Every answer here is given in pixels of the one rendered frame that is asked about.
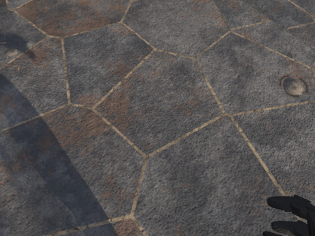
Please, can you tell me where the robot right hand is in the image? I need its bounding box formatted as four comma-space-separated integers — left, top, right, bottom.
263, 195, 315, 236

